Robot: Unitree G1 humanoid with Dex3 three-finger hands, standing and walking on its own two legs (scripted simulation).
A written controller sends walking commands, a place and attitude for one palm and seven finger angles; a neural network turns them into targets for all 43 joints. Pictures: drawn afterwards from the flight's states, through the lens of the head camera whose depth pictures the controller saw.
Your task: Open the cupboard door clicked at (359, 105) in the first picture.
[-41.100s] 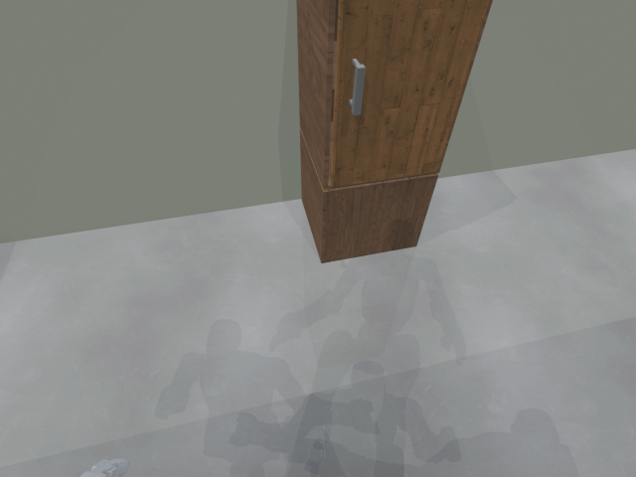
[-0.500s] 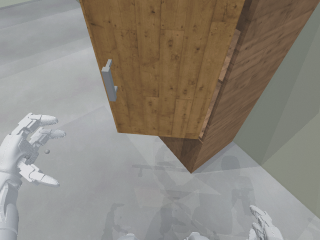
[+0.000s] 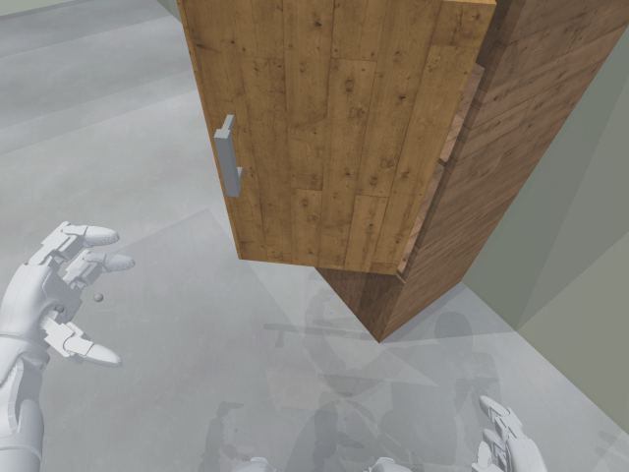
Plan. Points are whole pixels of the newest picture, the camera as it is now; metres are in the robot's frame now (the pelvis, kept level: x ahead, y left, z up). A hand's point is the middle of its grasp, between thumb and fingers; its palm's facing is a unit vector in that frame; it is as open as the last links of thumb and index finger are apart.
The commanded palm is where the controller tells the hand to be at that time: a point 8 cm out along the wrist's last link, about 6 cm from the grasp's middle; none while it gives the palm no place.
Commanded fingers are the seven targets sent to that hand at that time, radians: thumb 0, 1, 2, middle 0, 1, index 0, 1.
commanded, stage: move the hooked fingers beside the handle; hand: left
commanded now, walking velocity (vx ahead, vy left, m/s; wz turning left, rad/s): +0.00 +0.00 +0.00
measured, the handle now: (231, 157) +0.56 +0.18 +0.05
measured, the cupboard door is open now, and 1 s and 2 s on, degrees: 48 48 48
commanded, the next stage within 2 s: none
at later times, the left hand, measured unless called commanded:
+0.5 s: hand (136, 246) +0.36 +0.26 +0.07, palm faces -0.04 -1.00 -0.01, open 14.0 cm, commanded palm +0.34 +0.30 +0.07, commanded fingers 0.00 -0.50 0.30 -0.30 -1.20 -0.30 -1.20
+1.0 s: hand (167, 206) +0.44 +0.24 +0.07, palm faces -0.05 -1.00 -0.01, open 14.0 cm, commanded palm +0.42 +0.29 +0.06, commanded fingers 0.00 -0.50 0.30 -0.30 -1.20 -0.30 -1.20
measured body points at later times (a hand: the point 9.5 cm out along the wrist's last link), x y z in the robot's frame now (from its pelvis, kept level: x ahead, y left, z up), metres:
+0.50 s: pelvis +0.00 +0.00 -0.01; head +0.07 +0.01 +0.44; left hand +0.36 +0.31 +0.07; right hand +0.10 -0.26 -0.10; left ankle +0.00 +0.11 -0.69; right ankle +0.04 -0.13 -0.69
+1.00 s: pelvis +0.00 +0.00 -0.01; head +0.09 +0.01 +0.42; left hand +0.43 +0.29 +0.07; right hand +0.06 -0.27 -0.12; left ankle +0.00 +0.11 -0.69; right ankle +0.04 -0.13 -0.69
